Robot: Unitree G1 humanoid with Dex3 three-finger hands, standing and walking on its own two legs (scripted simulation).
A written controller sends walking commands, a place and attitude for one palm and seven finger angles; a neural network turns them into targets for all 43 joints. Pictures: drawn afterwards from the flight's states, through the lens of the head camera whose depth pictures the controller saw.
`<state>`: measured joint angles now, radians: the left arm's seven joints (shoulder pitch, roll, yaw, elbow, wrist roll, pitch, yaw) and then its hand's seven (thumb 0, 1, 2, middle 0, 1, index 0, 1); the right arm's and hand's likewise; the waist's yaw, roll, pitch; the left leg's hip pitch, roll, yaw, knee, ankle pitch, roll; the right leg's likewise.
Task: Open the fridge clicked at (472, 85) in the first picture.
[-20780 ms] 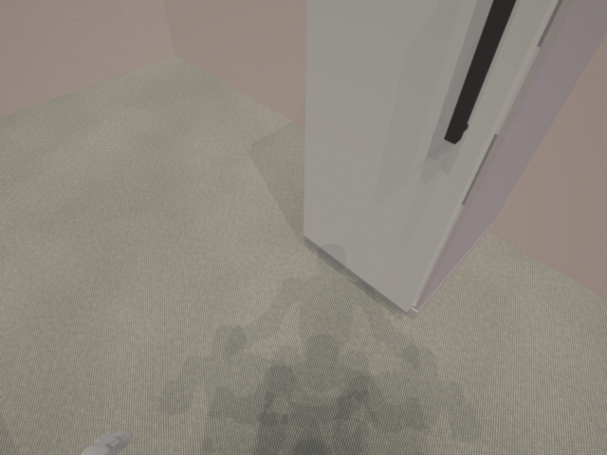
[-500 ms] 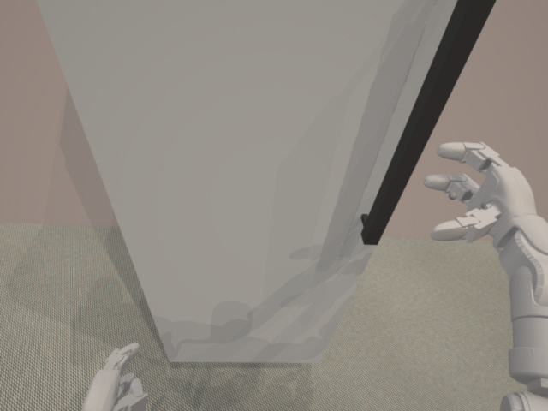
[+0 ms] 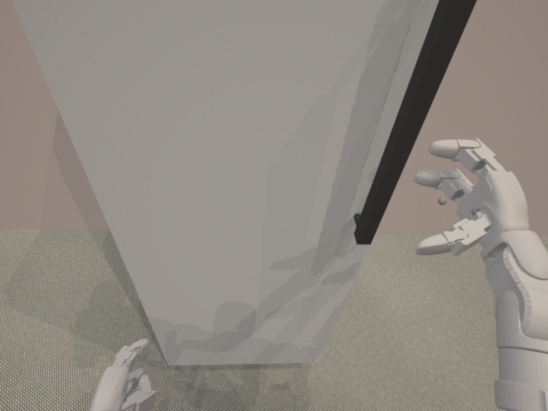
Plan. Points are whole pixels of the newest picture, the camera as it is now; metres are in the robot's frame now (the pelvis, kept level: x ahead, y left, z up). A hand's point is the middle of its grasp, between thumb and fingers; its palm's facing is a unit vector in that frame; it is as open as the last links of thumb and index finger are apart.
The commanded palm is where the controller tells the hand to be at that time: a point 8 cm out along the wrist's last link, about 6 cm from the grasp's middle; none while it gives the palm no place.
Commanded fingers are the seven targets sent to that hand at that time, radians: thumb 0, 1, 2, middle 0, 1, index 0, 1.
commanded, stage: move the hooked fingers beside the handle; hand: right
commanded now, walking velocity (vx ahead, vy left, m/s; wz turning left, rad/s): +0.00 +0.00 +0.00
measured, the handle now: (400, 121) +0.42 -0.13 +0.26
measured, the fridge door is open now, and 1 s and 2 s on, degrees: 0 0 0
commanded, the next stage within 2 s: feel for the door with the fingertips in 0.90 s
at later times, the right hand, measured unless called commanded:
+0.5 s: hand (458, 183) +0.35 -0.21 +0.22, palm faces +0.01 +1.00 -0.05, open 14.0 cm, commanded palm +0.32 -0.24 +0.21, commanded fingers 0.00 0.50 -0.30 0.30 1.20 0.30 1.20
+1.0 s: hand (428, 202) +0.35 -0.18 +0.18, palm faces -0.05 +1.00 -0.03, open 14.0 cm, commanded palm +0.33 -0.24 +0.21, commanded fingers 0.00 0.50 -0.30 0.30 1.20 0.30 1.20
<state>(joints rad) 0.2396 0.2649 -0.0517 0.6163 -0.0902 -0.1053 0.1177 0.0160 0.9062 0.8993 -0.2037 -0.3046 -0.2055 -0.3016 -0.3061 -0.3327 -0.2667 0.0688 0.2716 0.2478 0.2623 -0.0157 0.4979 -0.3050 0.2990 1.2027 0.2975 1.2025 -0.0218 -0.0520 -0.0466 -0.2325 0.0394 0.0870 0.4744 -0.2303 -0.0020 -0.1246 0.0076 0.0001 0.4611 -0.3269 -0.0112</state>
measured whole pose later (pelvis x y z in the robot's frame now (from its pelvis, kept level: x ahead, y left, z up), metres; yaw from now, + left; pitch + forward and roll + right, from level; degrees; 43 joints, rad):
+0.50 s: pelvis +0.00 +0.00 +0.00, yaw +0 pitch +0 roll +0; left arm 0.23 0.27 -0.06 0.62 -0.11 -0.07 0.11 0.02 0.91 0.90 -0.20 -0.30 -0.21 -0.30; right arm -0.42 -0.42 -0.30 0.23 0.26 0.33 0.26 -0.01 0.50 -0.30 0.30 1.20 0.30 1.20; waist -0.01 -0.06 -0.08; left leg -0.23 0.03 0.09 0.47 -0.22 0.00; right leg -0.13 0.00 0.00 0.46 -0.33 -0.01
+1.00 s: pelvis +0.00 +0.00 +0.00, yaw +1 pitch +1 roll +0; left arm 0.24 0.27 -0.05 0.60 -0.10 -0.06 0.11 0.02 0.91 0.90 -0.20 -0.30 -0.21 -0.30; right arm -0.36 -0.37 -0.29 0.22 0.27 0.31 0.28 -0.01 0.50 -0.31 0.30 1.20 0.30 1.20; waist 0.01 -0.06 -0.05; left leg -0.26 0.03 0.08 0.48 -0.22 0.00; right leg -0.15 0.00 -0.01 0.46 -0.32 -0.01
